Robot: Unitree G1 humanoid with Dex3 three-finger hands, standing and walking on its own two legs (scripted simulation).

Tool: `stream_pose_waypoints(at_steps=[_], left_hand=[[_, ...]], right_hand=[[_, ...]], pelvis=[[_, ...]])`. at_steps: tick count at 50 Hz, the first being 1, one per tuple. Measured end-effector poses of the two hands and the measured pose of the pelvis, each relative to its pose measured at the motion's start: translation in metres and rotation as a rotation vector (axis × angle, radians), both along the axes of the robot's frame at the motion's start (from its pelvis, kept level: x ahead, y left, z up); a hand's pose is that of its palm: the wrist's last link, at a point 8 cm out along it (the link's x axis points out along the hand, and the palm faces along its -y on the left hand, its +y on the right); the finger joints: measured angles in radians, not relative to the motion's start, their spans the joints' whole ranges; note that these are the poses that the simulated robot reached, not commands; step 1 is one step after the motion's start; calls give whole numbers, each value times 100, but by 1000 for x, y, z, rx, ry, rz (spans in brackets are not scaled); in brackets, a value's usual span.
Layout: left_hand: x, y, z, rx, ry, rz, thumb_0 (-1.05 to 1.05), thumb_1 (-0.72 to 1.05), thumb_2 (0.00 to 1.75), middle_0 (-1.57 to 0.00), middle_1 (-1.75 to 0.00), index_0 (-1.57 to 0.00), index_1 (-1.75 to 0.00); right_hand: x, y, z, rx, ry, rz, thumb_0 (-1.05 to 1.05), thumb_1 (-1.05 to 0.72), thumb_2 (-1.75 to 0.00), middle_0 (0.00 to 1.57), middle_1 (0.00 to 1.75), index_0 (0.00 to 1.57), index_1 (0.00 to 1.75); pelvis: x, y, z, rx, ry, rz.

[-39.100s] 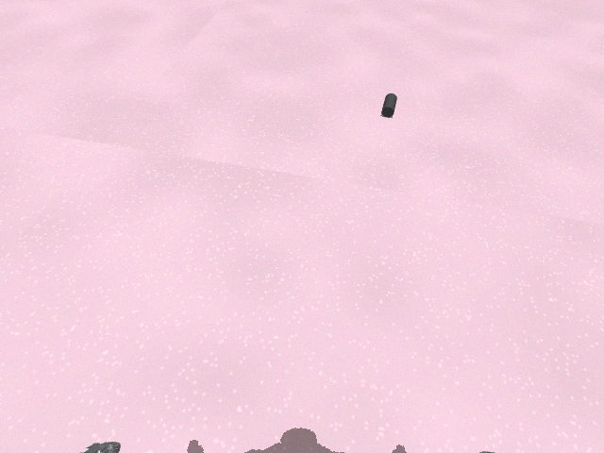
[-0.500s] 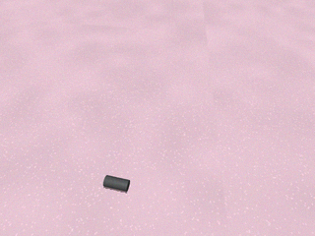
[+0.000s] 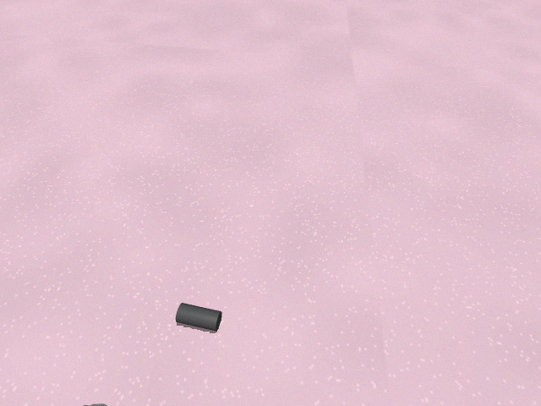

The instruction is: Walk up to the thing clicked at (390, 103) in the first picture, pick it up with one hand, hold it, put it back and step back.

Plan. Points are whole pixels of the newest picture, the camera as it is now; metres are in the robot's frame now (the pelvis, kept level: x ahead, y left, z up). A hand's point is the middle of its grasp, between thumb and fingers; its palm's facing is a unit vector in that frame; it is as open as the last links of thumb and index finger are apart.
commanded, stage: stand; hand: left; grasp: from above
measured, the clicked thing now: (199, 316) +0.48 +0.28 -0.75
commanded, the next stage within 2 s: step back in 0.54 s
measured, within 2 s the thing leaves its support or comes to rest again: neither
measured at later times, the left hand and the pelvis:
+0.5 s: hand out of the picture +0.05 +0.25 -0.16, palm faces +0.00 -0.94 -0.34, open 7.4 cm; pelvis +0.00 +0.00 +0.00, yaw +0 degrees
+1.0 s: hand out of the picture +0.10 +0.34 -0.18, palm faces -0.01 -0.94 -0.34, open 7.4 cm; pelvis -0.05 +0.08 -0.01, yaw +0 degrees
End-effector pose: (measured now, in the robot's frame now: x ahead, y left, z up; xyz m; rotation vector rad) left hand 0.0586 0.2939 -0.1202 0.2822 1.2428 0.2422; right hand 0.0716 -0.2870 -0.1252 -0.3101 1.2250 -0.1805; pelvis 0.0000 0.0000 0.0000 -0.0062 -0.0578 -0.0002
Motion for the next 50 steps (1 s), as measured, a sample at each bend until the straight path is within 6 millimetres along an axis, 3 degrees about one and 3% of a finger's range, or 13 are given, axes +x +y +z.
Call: stream_pose_waypoints(at_steps=[20,29,36,42,46,50], left_hand=[[-11,2,-2,-5,23,-16,0,90,90,-20,-30,-20,-30],[-7,4,-3,-5,23,-5,0,90,90,-20,-30,-20,-30],[0,32,-7,33,5,-34,0,90,90,-21,-30,-21,-30],[31,74,-27,40,-73,-68,1,90,90,-21,-30,-21,-30],[42,85,-28,28,-107,-65,1,90,90,-20,-30,-20,-30],[33,86,-23,2,-95,-76,0,90,90,-20,-30,-20,-30]], right_hand=[[-20,-3,0,-1,38,-14,0,-90,-90,20,30,20,30],[-19,-5,-1,-5,54,-17,0,-90,-90,20,30,20,30],[-18,-3,-3,-45,42,-26,0,-90,-90,20,30,20,30],[-39,18,-2,-111,60,-27,0,-90,-90,20,30,20,30],[-59,42,7,-114,97,-22,0,-90,-90,20,30,20,30],[-66,57,17,-115,92,-36,0,-90,-90,20,30,20,30]], pelvis=[[-5,0,0,1,8,-4],[-4,1,-2,-2,22,-5],[-21,24,-10,1,31,-10],[-32,56,-28,-13,42,10],[-43,68,-21,-26,35,9],[-50,77,-11,-30,57,-5]])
